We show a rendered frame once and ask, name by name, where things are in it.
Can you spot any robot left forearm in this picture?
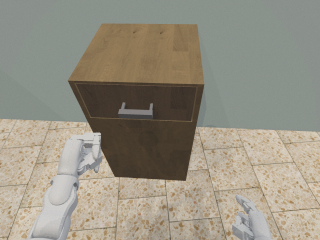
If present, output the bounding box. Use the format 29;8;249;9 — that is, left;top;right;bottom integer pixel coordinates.
26;174;80;240

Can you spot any handle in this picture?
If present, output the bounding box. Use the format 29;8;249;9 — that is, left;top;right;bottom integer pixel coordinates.
118;102;153;120

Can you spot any cabinet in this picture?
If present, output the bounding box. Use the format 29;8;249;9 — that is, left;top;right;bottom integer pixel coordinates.
68;23;205;181

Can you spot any drawer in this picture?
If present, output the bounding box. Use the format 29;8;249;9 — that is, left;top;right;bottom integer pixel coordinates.
76;83;197;121

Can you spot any left robot hand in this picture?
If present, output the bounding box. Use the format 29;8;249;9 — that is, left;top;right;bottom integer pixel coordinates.
57;132;103;179

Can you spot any right robot hand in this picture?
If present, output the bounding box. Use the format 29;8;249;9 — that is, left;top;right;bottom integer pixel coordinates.
232;194;272;240

